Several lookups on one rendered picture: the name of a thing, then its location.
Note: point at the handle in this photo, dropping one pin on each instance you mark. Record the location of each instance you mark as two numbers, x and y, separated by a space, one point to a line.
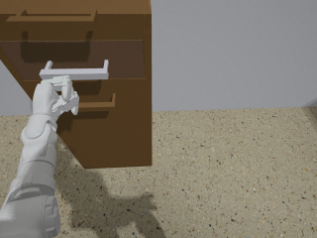
75 73
96 106
52 23

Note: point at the drawer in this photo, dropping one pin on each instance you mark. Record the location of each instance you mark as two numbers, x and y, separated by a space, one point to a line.
125 57

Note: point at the cabinet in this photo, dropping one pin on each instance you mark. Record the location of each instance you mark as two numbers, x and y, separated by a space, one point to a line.
98 139

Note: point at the robot left forearm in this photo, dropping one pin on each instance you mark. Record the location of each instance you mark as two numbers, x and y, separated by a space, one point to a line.
36 168

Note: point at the left robot upper arm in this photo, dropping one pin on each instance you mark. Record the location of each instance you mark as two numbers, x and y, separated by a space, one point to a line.
33 217

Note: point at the robot left hand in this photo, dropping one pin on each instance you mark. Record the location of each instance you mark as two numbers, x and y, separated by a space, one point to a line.
46 100

